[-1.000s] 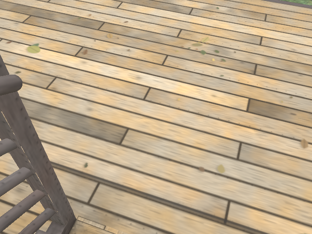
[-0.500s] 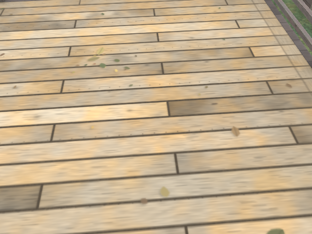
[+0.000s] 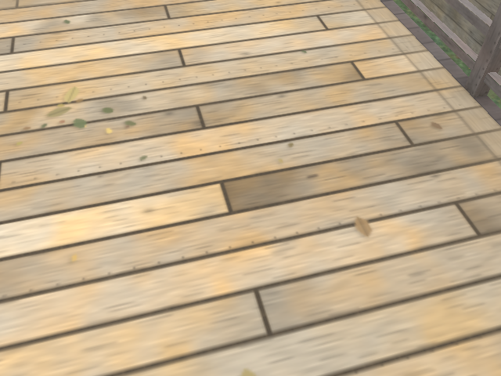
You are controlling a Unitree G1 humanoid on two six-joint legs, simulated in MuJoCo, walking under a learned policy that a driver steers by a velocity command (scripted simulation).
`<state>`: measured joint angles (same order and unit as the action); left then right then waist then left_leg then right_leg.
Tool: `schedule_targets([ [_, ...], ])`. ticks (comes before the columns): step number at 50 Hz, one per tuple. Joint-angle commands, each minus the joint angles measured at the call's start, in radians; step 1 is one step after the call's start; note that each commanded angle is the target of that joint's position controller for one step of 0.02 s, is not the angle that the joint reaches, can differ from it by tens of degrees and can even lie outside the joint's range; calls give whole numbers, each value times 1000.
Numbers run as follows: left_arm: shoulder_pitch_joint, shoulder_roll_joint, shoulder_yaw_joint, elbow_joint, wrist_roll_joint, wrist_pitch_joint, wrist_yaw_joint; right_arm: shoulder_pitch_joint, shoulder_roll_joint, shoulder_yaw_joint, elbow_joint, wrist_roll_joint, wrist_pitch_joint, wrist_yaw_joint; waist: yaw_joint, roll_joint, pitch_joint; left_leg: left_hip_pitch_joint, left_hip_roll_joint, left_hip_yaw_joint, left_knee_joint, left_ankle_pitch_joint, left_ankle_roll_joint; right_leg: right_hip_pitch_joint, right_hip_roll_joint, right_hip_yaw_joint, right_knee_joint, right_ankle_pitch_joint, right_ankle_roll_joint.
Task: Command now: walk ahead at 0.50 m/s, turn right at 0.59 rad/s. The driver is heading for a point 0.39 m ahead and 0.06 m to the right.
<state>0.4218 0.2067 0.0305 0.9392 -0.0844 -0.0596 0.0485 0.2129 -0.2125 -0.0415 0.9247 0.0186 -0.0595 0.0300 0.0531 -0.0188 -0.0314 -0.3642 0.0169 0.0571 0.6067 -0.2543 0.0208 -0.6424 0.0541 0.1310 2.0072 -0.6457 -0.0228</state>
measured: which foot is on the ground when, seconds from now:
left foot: down 0.00-0.38, up 0.40-0.78, down 0.80-1.00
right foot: up 0.00-0.34, down 0.36-1.00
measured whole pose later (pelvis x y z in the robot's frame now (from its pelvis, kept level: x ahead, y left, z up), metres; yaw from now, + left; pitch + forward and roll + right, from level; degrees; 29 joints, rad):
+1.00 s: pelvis +0.36 -0.04 +0.01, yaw -18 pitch +1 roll +0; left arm 0.16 0.19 0.05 0.87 0.00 -0.01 0.02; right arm 0.12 -0.20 -0.06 0.92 0.00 -0.02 -0.03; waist 0.00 0.00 0.02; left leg -0.32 0.02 -0.02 0.55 -0.24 -0.02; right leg -0.24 0.06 0.04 0.54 -0.31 -0.03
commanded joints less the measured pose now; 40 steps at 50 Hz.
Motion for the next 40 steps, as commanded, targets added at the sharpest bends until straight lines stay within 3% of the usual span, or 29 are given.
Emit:
schedule_targets([
  [1, -161, 12, 1, -202, 13, 25, 22, 126, -80, -10, 22, -28, -5, -25, -48, 65, 24, 279, 470, -533, -275, 71, 235, -533, -142, -31, 96, 219, 1],
  [2, -201, 28, 23, -208, 15, 41, 14, 78, 16, 17, 37, -10, -23, -29, -21, 44, 150, 153, 378, -378, -262, 70, 136, -524, -166, 65, -154, 339, -35],
  [3, -195, 25, 27, -225, 21, 39, 6, 7, -6, 21, 23, -29, -30, -37, 20, 53, 159, -19, 296, -239, -306, 89, 88, -368, -155, 57, -406, 433, -32],
  [4, -205, 40, 38, -245, 48, 39, 3, -21, -57, 11, 9, -45, -29, -48, 25, 82, 153, -118, 228, -98, -357, 204, 87, -223, -133, -6, -613, 520, -13],
  [5, -225, 29, 42, -257, 64, 34, 0, -6, -90, 3, 7, -58, -34, -61, 14, 139, 121, -105, 208, -46, -359, 339, 98, -150, -124, -39, -768, 610, 3],
  [6, -230, 24, 41, -255, 65, 29, -9, 36, -112, -2, 13, -60, -42, -75, 7, 139, 77, -53, 210, -37, -348, 424, 112, -103, -125, -33, -874, 676, 12],
  [7, -251, 18, 40, -267, 60, 26, -18, 56, -127, -8, 19, -45, -46, -84, 0, 130, 51, 12, 223, -27, -345, 477, 113, -97, -121, -41, -968, 738, 9],
  [9, -353, -6, 27, -303, 64, 25, -33, 94, -174, -35, 22, -2, -41, -96, -46, 81, 65, 191, 278, -40, -351, 533, 101, -168, -111, -73, -1116, 729, -13],
  [10, -407, -7, 26, -327, 61, 26, -45, 136, -177, -43, 34, 7, -34, -99, -72, 57, 75, 284, 294, -41, -344, 532, 96, -215, -112, -80, -1162, 693, -28],
  [13, -533, 0, 27, -376, 52, 22, -74, 202, -160, -58, 46, 3, -10, -92, -120, 50, 112, 433, 294, 19, -308, 565, 68, -250, -100, -139, -1272, 630, -65],
  [15, -534, 17, 32, -384, 51, 17, -90, 172, -178, -67, 19, -5, -4, -84, -93, 85, 66, 422, 270, 88, -234, 786, 46, -76, -53, -210, -1326, 531, -97],
  [16, -508, 40, 45, -367, 59, 17, -98, 155, -193, -71, 1, 1, 1, -79, -77, 107, 31, 415, 251, 108, -148, 970, 50, 40, -1, -256, -1350, 498, -108],
  [17, -406, 67, 61, -337, 59, 16, -104, 166, -196, -73, -3, 9, 4, -73, -30, 107, -30, 395, 234, 117, -13, 1048, 44, 216, 43, -269, -1408, 522, -123],
  [18, -230, 118, 88, -281, 66, 16, -96, 145, -198, -71, -11, 9, 0, -67, 63, 98, -101, 263, 199, 132, 202, 974, 13, 500, 45, -226, -1509, 677, -164],
  [19, -108, 232, 114, -238, 76, 10, -75, 116, -146, -58, -67, -36, -15, -61, 73, -82, -209, -100, 99, 122, 599, 164, -45, 886, -179, 84, -1406, 1203, -249],
  [20, -74, 299, 105, -250, 101, 9, -74, 251, -85, -20, -82, -14, -56, -18, 12, -221, -490, -345, -26, -83, 912, -440, -55, 1180, -479, 559, -1483, 1341, -477],
  [21, -31, 222, 90, -237, 113, 30, -64, 175, -180, -51, -62, 15, -73, 1, 69, -59, -494, -348, 17, -203, 901, -363, -42, 1086, -427, 462, -1535, 1251, -420],
  [22, -148, 189, 78, -248, 97, 29, -65, 87, -183, -54, -96, 31, -62, -5, 34, -49, -317, -410, 55, -163, 841, -293, -40, 944, -385, 310, -1547, 1221, -367],
  [23, -254, 141, 65, -251, 69, 24, -64, 43, -161, -54, -100, 18, -46, -26, -16, 48, -184, -390, 91, -129, 750, -237, -47, 744, -325, 230, -1584, 1178, -317],
  [24, -320, 112, 55, -260, 67, 16, -62, 40, -166, -62, -97, 2, -27, -47, -56, 52, -122, -315, 109, -124, 683, -201, -53, 583, -288, 170, -1621, 1161, -295],
  [26, -364, 119, 59, -251, 84, 4, -65, 80, -137, -69, -104, -8, 6, -67, -115, 31, -109, -151, 111, -118, 606, -145, -58, 391, -247, 93, -1669, 1173, -273],
  [27, -361, 122, 60, -237, 89, -1, -63, 91, -115, -68, -105, -11, 13, -74, -126, 9, -111, -123, 104, -110, 560, -113, -64, 355, -232, 54, -1677, 1213, -269],
  [29, -344, 125, 59, -216, 100, -3, -52, 74, -110, -70, -107, -10, 19, -84, -125, -26, -118, -122, 89, -102, 459, -47, -78, 353, -216, 7, -1679, 1254, -258],
  [32, -323, 119, 57, -198, 99, 9, -31, -4, -83, -54, -120, -16, 28, -85, -98, -39, -127, -106, 91, -112, 276, 59, -86, 381, -200, -16, -1680, 1128, -216],
  [37, -296, 97, 44, -168, 106, 21, -27, -92, -110, -51, -123, -7, 42, -77, -71, -78, -94, -11, 62, -118, 59, 70, -75, 389, -218, 39, -1674, 864, -199],
  [38, -300, 88, 39, -164, 102, 21, -28, -88, -110, -50, -118, -11, 39, -73, -82, -81, -88, 25, 53, -111, -2, 73, -64, 388, -215, 47, -1653, 826, -189],
  [40, -270, 64, 27, -151, 89, 19, -28, -63, -118, -47, -102, -30, 28, -65, -99, -47, -88, 163, 64, -123, -177, 280, -31, 368, -160, 41, -1594, 685, -117],
])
